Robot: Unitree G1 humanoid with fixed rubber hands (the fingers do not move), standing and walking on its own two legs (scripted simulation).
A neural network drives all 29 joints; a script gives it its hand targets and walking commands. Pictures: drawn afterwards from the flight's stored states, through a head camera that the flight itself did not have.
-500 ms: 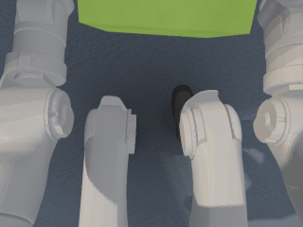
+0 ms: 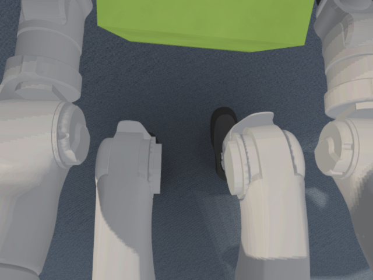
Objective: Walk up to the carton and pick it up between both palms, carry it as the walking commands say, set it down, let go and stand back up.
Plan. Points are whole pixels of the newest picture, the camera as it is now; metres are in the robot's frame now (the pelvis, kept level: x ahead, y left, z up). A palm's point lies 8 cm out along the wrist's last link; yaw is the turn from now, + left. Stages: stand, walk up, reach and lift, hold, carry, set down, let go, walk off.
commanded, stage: set down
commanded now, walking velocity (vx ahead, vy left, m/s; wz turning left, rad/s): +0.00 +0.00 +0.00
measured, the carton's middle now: out of the picture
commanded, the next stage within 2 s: none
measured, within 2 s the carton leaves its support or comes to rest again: neither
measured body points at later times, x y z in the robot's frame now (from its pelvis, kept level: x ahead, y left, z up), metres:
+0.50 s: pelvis +0.01 +0.00 -0.01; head +0.37 -0.01 +0.25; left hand +0.58 +0.13 -0.18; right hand +0.53 -0.25 -0.18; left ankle +0.11 +0.11 -0.34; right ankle +0.16 -0.12 -0.34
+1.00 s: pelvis +0.00 +0.00 -0.02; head +0.37 -0.01 +0.24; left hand +0.58 +0.13 -0.18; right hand +0.53 -0.25 -0.18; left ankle +0.11 +0.11 -0.34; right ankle +0.16 -0.12 -0.34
